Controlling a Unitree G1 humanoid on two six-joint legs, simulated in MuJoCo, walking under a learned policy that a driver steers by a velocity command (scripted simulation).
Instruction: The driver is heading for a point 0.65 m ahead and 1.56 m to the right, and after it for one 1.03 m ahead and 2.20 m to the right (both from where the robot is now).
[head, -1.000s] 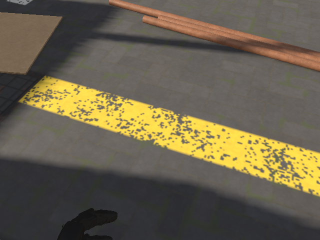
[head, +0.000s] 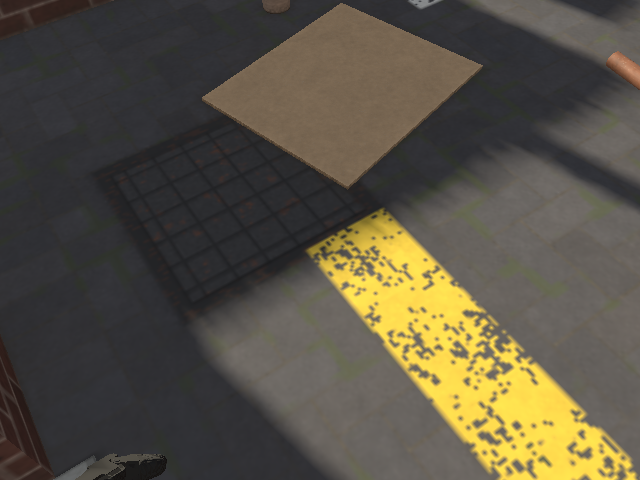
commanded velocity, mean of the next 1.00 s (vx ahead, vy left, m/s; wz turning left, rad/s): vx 0.09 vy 0.00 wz -0.39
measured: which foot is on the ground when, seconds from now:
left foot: up 0.00-0.20, down 0.22-0.58, up 0.60-1.00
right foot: down 0.00-0.24, up 0.26-0.56, down 0.58-1.00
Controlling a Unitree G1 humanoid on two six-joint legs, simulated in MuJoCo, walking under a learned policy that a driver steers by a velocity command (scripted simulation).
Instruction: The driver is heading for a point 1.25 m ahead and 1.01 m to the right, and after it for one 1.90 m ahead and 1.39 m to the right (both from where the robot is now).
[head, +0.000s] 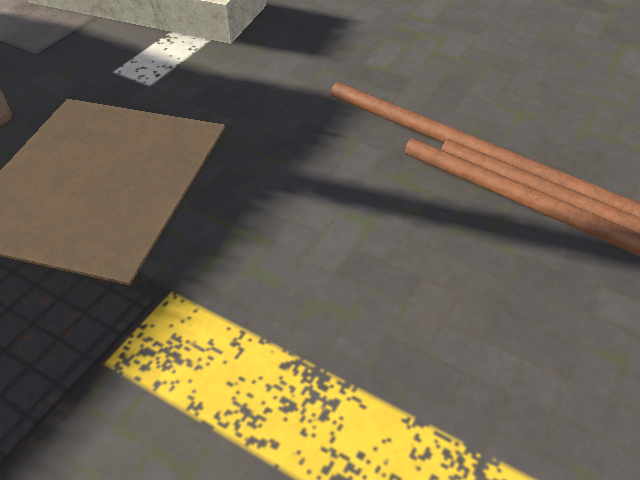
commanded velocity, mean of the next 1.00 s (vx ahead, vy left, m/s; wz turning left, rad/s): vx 0.46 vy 0.00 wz -0.60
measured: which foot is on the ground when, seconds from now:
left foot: up 0.00-0.02, down 0.04-0.52, up 0.54-0.98, down 1.00-1.00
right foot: down 0.00-0.06, up 0.08-0.50, down 0.52-1.00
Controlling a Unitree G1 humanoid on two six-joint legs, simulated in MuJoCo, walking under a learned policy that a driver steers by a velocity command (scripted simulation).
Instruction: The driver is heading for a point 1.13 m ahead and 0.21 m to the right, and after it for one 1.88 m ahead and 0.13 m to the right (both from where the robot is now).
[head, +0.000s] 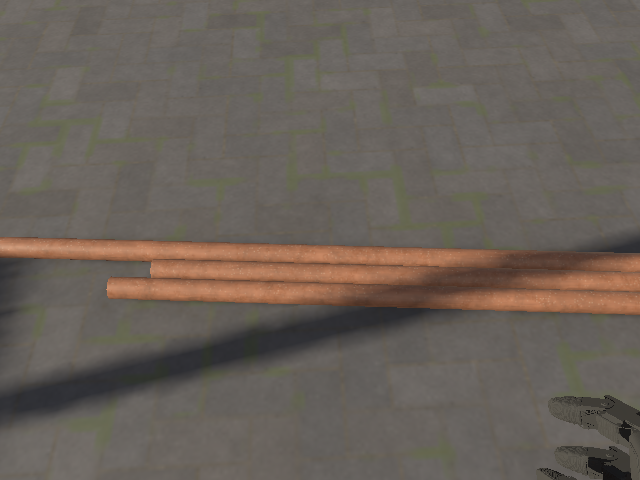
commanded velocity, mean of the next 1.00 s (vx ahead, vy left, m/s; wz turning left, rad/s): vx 0.45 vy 0.00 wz -0.40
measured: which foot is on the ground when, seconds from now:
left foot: down 0.00-0.52, up 0.54-0.98, down 1.00-1.00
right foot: down 0.00-0.02, up 0.04-0.50, down 0.52-1.00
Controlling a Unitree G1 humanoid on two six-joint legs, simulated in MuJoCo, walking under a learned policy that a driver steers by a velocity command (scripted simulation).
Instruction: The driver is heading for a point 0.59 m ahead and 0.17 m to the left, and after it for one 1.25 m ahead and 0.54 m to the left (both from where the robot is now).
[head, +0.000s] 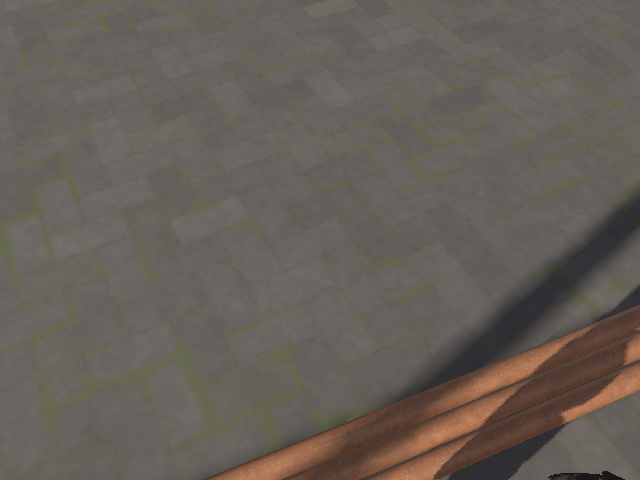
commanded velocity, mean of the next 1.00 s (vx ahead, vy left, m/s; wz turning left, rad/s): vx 0.09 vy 0.00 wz -0.02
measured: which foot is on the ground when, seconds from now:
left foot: down 0.00-1.00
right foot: down 0.00-0.00, up 0.02-0.28, down 0.30-1.00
